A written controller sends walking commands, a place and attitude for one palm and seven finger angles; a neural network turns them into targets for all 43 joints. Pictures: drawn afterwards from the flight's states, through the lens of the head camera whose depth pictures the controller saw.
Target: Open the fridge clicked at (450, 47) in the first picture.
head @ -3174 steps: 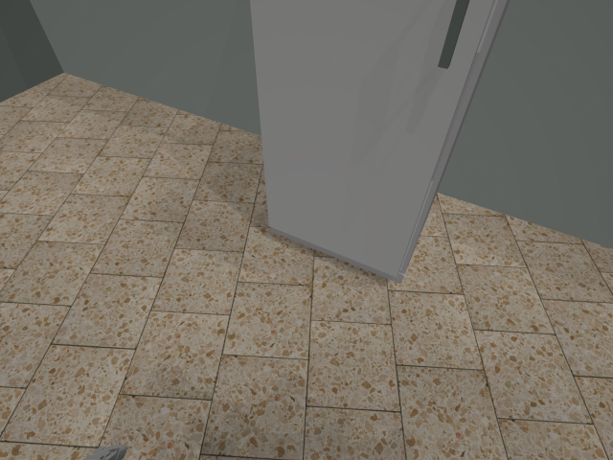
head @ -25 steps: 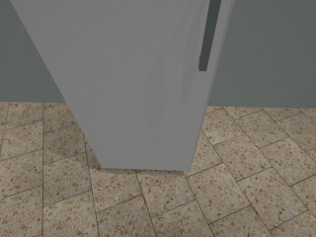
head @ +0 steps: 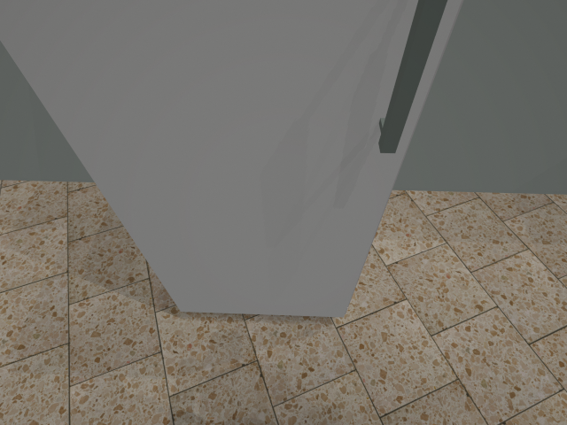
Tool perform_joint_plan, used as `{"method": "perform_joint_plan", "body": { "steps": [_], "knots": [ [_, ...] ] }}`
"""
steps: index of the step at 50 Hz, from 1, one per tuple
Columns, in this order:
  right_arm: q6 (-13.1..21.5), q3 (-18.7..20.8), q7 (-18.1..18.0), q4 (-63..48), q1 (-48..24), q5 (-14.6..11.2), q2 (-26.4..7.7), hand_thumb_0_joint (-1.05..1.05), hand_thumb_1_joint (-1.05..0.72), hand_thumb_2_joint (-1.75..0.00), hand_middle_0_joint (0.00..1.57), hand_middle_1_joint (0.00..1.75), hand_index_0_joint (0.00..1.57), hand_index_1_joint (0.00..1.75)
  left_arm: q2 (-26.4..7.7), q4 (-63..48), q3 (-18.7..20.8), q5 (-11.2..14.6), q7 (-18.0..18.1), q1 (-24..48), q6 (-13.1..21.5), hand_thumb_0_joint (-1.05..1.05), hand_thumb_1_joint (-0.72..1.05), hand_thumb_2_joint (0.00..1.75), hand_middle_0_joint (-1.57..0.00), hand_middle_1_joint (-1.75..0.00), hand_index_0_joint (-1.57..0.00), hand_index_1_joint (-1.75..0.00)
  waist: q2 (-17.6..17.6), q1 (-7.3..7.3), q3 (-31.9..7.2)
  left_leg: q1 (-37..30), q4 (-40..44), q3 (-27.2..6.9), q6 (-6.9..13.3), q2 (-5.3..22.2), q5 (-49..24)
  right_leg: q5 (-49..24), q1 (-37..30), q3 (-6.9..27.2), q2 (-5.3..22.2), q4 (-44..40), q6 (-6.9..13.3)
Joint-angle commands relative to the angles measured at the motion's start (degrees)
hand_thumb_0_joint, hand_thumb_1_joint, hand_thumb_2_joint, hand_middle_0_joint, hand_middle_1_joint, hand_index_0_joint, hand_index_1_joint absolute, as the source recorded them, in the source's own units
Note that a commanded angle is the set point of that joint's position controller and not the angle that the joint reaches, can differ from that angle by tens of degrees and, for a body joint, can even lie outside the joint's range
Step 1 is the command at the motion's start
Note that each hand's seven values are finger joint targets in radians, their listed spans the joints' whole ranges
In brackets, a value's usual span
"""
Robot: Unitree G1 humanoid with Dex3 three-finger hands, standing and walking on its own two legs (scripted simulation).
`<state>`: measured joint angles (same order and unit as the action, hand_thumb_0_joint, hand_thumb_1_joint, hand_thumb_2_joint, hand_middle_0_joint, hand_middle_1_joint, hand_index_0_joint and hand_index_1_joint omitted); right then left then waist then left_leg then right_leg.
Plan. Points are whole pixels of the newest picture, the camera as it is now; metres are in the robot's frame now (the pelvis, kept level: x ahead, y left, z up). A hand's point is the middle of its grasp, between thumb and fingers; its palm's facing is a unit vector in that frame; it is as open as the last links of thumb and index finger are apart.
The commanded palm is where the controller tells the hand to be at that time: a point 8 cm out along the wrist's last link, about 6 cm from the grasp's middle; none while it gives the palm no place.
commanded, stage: come to a stop and stand still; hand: right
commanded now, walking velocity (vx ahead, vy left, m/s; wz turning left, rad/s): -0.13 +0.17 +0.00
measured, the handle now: (409, 54) +0.48 -0.12 +0.26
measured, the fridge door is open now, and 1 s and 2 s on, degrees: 0 0 0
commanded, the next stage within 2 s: look again from close up in 1.12 s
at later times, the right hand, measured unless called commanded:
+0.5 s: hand out of the picture +0.02 -0.14 -0.18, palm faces +0.00 +0.98 -0.19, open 7.3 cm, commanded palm none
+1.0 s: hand out of the picture -0.04 -0.17 -0.16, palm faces -0.02 +0.97 -0.24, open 7.4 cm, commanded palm none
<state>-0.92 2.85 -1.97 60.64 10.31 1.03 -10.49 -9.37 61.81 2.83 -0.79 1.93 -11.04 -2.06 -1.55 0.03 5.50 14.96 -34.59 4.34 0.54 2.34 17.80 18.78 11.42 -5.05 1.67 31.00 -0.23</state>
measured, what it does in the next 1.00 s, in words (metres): steps on the spot: left foot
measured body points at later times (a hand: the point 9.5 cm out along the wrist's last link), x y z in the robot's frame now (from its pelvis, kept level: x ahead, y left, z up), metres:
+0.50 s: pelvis -0.03 +0.04 +0.00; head +0.00 +0.03 +0.45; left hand -0.01 +0.28 -0.15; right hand +0.02 -0.19 -0.16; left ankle -0.05 +0.15 -0.73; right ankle -0.04 -0.07 -0.74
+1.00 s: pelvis -0.05 +0.02 +0.00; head -0.05 +0.03 +0.45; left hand -0.03 +0.25 -0.16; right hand -0.04 -0.22 -0.14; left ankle -0.05 +0.15 -0.73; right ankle -0.04 -0.07 -0.73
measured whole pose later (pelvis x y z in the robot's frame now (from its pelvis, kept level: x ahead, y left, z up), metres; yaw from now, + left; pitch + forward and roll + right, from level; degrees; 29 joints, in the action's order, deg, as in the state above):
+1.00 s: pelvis -0.05 +0.02 +0.00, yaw +1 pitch -2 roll -1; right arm 0.5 -1.0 -1.4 61.4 17.6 1.0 -10.4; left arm -10.4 59.3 0.0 -1.1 0.6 -16.4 0.7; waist 1.1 -0.1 0.4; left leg 12.3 -29.5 -0.1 -0.9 1.8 15.7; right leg 14.9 11.4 -5.0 -0.8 27.7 2.1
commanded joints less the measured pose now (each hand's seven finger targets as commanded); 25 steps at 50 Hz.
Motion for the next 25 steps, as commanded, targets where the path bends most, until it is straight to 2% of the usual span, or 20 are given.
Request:
{"method": "perform_joint_plan", "body": {
  "steps": [1, 2, 4, 8, 9, 10, 11, 12, 13, 14, 15, 16, 17, 18, 19, 21, 22, 23, 24, 25],
  "knots": [
    [-1.1, 1.6, -0.9, -5.1, 0.5, -0.4, -5.1, 0.00, -0.90, -0.90, 0.20, 0.30, 0.20, 0.30, -10.2, -1.9, 1.9, -0.6, 1.5, -7.4, 0.7, 0.00, 0.90, 0.90, -0.20, -0.30, -0.20, -0.30, 15.1, -2.32, -7.1, 6.8, -20.6, -4.4, -0.8, -2.7, 15.9, -69.2, -9.0, 15.3, 20.7, -8.8, 12.1],
    [-1.7, 1.9, -0.7, -5.4, 0.1, -0.4, -5.3, 0.00, -0.90, -0.90, 0.20, 0.30, 0.20, 0.30, -10.8, -2.4, 2.1, -1.0, 1.8, -6.7, 0.7, 0.00, 0.90, 0.90, -0.20, -0.30, -0.20, -0.30, 10.6, -1.91, -6.2, 8.6, -24.4, -7.4, -0.6, -2.6, 16.2, -63.6, -7.7, 14.3, 20.8, -8.1, 13.3],
    [-1.7, 2.1, -0.2, -6.1, 1.1, -0.2, -4.4, 0.00, -0.90, -0.90, 0.20, 0.30, 0.20, 0.30, -11.1, -3.9, 2.3, -1.3, 1.7, -3.3, 0.9, 0.00, 0.90, 0.90, -0.20, -0.30, -0.20, -0.30, 9.4, -0.56, -6.2, 11.5, -24.1, -7.6, -0.9, -2.6, 12.9, -54.7, -9.6, 11.7, 18.2, -6.9, 11.8],
    [-1.3, 1.3, 0.7, -7.4, 0.8, 0.0, -3.7, 0.00, -0.90, -0.90, 0.20, 0.30, 0.20, 0.30, -11.0, -4.4, 2.3, -1.4, 1.1, -3.1, 1.2, 0.00, 0.90, 0.90, -0.20, -0.30, -0.20, -0.30, 12.2, -0.95, -6.6, 4.7, -9.6, -3.6, -0.9, -2.3, 8.2, -43.4, -6.4, 9.1, 15.8, -7.9, 9.1],
    [-1.1, 1.2, 0.7, -7.1, 2.1, 0.0, -3.9, 0.00, -0.90, -0.90, 0.20, 0.30, 0.20, 0.30, -11.2, -4.5, 2.3, -1.3, 0.9, -2.6, 1.2, 0.00, 0.90, 0.90, -0.20, -0.30, -0.20, -0.30, 13.2, -0.43, -6.9, 1.7, -4.7, -2.9, -0.8, -2.0, 5.8, -40.4, -5.1, 9.1, 15.4, -7.3, 8.3],
    [-0.9, 1.3, 0.8, -6.4, 3.7, 0.1, -4.2, 0.00, -0.90, -0.90, 0.20, 0.30, 0.20, 0.30, -11.2, -4.5, 2.4, -1.0, 0.7, -2.3, 1.1, 0.00, 0.90, 0.90, -0.20, -0.30, -0.20, -0.30, 12.2, 0.26, -6.7, -2.2, 1.0, -1.7, -0.9, -2.3, 0.4, -35.1, -2.8, 8.1, 13.9, -6.0, 6.9],
    [-0.2, 1.3, 0.8, -5.8, 6.1, 0.3, -5.6, 0.00, -0.90, -0.90, 0.20, 0.30, 0.20, 0.30, -10.7, -4.6, 2.3, -0.6, 0.4, -2.4, 1.1, 0.00, 0.90, 0.90, -0.20, -0.30, -0.20, -0.30, 8.7, 1.24, -7.5, -6.5, 9.5, -2.4, -0.6, -1.8, -9.0, -29.6, -1.2, 6.9, 11.3, -2.4, 4.6],
    [0.5, 1.7, 0.5, -5.5, 7.0, 0.7, -8.8, 0.00, -0.90, -0.90, 0.20, 0.30, 0.20, 0.30, -8.0, -5.2, 2.1, 0.0, 0.1, -3.0, 1.0, 0.00, 0.90, 0.90, -0.20, -0.30, -0.20, -0.30, -0.8, 0.84, -7.6, -9.3, 14.4, -11.0, 1.0, 5.3, -24.7, -15.4, 3.3, 3.2, 5.7, 3.6, 1.1],
    [0.8, 1.9, 0.3, -5.5, 5.0, 0.9, -12.7, 0.00, -0.90, -0.90, 0.20, 0.30, 0.20, 0.30, -4.8, -6.5, 1.2, 0.5, -0.4, -3.3, 0.5, 0.00, 0.90, 0.90, -0.20, -0.30, -0.20, -0.30, -11.1, -0.54, -6.0, -7.6, 15.2, -17.1, 5.4, 14.6, -33.8, 6.9, 8.0, 0.0, 0.2, 7.3, -1.1],
    [0.7, 1.3, 0.5, -6.2, 3.8, 0.9, -13.0, 0.00, -0.90, -0.90, 0.20, 0.30, 0.20, 0.30, -5.0, -6.4, 1.1, 0.3, -0.6, -3.3, -0.3, 0.00, 0.90, 0.90, -0.20, -0.30, -0.20, -0.30, -7.7, -0.31, -5.2, -1.8, 16.0, -15.9, 8.1, 16.6, -30.6, 13.0, 6.0, 2.3, -0.3, 13.4, -0.7],
    [0.8, 1.4, 0.3, -6.1, 2.6, 1.2, -12.0, 0.00, -0.90, -0.90, 0.20, 0.30, 0.20, 0.30, -3.9, -6.3, 1.1, 0.0, -0.4, -2.2, -0.7, 0.00, 0.90, 0.90, -0.20, -0.30, -0.20, -0.30, -11.1, -0.28, -5.1, -2.5, 14.3, -17.0, 9.2, 14.2, -34.4, 13.9, 8.1, 3.7, -0.1, 17.5, -0.4],
    [1.1, 1.2, -0.1, -5.6, 2.1, 0.9, -10.6, 0.00, -0.90, -0.90, 0.20, 0.30, 0.20, 0.30, -4.5, -6.1, 1.0, 0.1, -0.1, -2.6, -0.7, 0.00, 0.90, 0.90, -0.20, -0.30, -0.20, -0.30, -15.3, -0.63, -6.0, -4.7, 13.2, -16.5, 9.7, 13.4, -38.9, 13.0, 9.6, 4.8, 0.6, 19.9, -0.3],
    [1.2, 1.0, -0.3, -5.7, 1.6, 0.8, -9.7, 0.00, -0.90, -0.90, 0.20, 0.30, 0.20, 0.30, -5.3, -5.3, 0.9, 0.3, -0.1, -2.8, -0.4, 0.00, 0.90, 0.90, -0.20, -0.30, -0.20, -0.30, -13.6, -0.73, -5.8, -6.2, 11.8, -15.1, 10.3, 12.6, -42.9, 11.5, 10.0, 5.0, 0.8, 20.8, -0.5],
    [1.4, 0.9, -0.3, -5.6, 1.7, 0.7, -9.6, 0.00, -0.90, -0.90, 0.20, 0.30, 0.20, 0.30, -5.1, -5.0, 0.6, 0.5, -0.2, -2.7, -0.1, 0.00, 0.90, 0.90, -0.20, -0.30, -0.20, -0.30, -10.0, -0.85, -5.7, -7.2, 11.0, -13.7, 10.2, 12.1, -45.9, 11.0, 9.6, 4.5, 0.6, 18.9, -0.8],
    [1.4, 0.9, -0.4, -5.4, 1.3, 0.7, -9.9, 0.00, -0.90, -0.90, 0.20, 0.30, 0.20, 0.30, -4.6, -4.4, 0.4, 0.6, -0.2, -3.5, 0.0, 0.00, 0.90, 0.90, -0.20, -0.30, -0.20, -0.30, -8.6, -1.36, -5.9, -7.5, 10.4, -12.5, 9.8, 11.7, -44.3, 9.3, 8.0, 4.0, 1.0, 14.2, -1.0],
    [1.3, 0.8, -0.4, -4.8, 1.3, 0.2, -9.4, 0.00, -0.90, -0.90, 0.20, 0.30, 0.20, 0.30, -3.9, -2.9, -0.2, 0.5, -0.3, -5.4, 0.5, 0.00, 0.90, 0.90, -0.20, -0.30, -0.20, -0.30, -5.7, -1.94, -6.4, -6.4, 8.7, -11.8, 7.6, 9.6, -37.2, -0.7, 1.4, 3.0, 1.1, 0.1, -1.1],
    [1.2, 0.5, -0.3, -4.6, 1.1, -0.4, -8.7, 0.00, -0.90, -0.90, 0.20, 0.30, 0.20, 0.30, -4.4, -2.0, -0.4, 0.4, -0.2, -6.7, 1.1, 0.00, 0.90, 0.90, -0.20, -0.30, -0.20, -0.30, -2.8, -2.39, -6.4, -3.6, 7.7, -11.0, 5.2, 8.1, -30.7, -10.6, -3.7, 4.1, 1.8, -7.3, -0.5],
    [1.0, 0.1, 0.0, -4.4, 2.4, -0.8, -6.8, 0.00, -0.90, -0.90, 0.20, 0.30, 0.20, 0.30, -6.4, -1.8, -0.5, -0.1, 0.0, -5.7, 1.8, 0.00, 0.90, 0.90, -0.20, -0.30, -0.20, -0.30, 4.3, -0.91, -6.6, -1.6, 7.6, -8.8, 1.7, 3.9, -22.1, -21.5, -5.8, 8.9, 6.4, -8.8, 1.5],
    [0.6, -0.2, -0.1, -3.8, 3.8, -0.7, -5.3, 0.00, -0.90, -0.90, 0.20, 0.30, 0.20, 0.30, -7.8, -2.0, -0.6, -0.4, 0.1, -3.5, 2.1, 0.00, 0.90, 0.90, -0.20, -0.30, -0.20, -0.30, 7.0, 0.52, -6.3, -4.2, 10.0, -7.8, 0.1, 2.0, -12.5, -21.6, -2.0, 11.1, 9.8, -9.5, 3.4],
    [0.2, -0.5, -0.1, -2.8, 3.3, -0.4, -5.3, 0.00, -0.90, -0.90, 0.20, 0.30, 0.20, 0.30, -7.3, -1.8, -0.8, -0.2, 0.2, -1.3, 2.1, 0.00, 0.90, 0.90, -0.20, -0.30, -0.20, -0.30, 8.9, 0.73, -4.0, -5.2, 11.0, -7.2, -0.2, 1.3, -8.4, -17.3, 0.8, 11.4, 8.7, -11.3, 3.7]
  ]
}}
